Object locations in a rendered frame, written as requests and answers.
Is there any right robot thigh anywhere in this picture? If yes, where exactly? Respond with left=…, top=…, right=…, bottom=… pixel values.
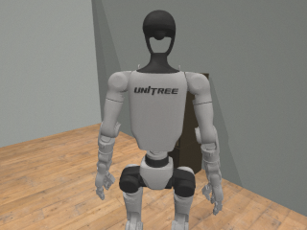
left=171, top=166, right=196, bottom=230

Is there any robot head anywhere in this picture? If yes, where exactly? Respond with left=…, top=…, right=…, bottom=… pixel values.
left=136, top=10, right=180, bottom=74

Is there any right robot hand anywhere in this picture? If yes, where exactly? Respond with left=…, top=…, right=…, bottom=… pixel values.
left=201, top=182, right=224, bottom=216

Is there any left robot hand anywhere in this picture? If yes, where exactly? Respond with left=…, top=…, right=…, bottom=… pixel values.
left=95, top=172, right=115, bottom=200

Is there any right robot upper arm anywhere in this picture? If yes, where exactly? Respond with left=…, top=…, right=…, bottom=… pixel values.
left=184, top=72, right=216, bottom=145

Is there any left robot upper arm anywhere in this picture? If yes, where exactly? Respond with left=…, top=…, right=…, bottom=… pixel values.
left=100, top=71, right=132, bottom=138

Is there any left robot forearm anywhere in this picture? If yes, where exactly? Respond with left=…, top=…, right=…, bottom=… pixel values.
left=96, top=122, right=115, bottom=174

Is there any right robot forearm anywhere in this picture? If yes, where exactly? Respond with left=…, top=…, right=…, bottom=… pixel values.
left=201, top=126, right=223, bottom=186

